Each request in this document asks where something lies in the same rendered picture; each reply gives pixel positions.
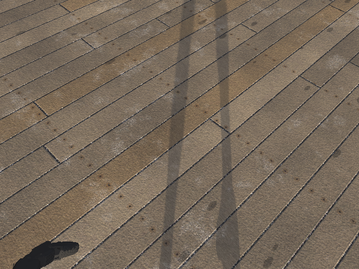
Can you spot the robot left hand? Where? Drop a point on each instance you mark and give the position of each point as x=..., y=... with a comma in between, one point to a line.
x=46, y=253

